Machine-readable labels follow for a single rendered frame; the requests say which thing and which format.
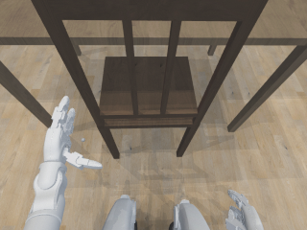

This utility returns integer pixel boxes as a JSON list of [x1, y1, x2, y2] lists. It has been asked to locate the chair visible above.
[[31, 0, 269, 159]]

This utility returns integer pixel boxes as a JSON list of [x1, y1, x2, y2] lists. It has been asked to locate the robot right hand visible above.
[[225, 189, 264, 230]]

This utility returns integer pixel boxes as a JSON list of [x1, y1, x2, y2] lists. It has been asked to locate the robot thigh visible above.
[[102, 198, 136, 230], [174, 203, 210, 230]]

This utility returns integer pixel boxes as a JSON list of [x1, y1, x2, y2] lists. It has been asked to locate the robot left hand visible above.
[[43, 96, 103, 171]]

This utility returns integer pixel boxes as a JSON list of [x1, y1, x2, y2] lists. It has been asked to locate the table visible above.
[[0, 0, 307, 132]]

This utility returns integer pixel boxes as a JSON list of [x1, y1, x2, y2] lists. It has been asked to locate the robot left thigh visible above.
[[102, 198, 136, 230]]

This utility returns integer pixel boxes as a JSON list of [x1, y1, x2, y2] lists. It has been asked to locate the robot right thigh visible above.
[[174, 203, 210, 230]]

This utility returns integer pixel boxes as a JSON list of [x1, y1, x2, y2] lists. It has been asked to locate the left robot forearm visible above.
[[23, 160, 68, 230]]

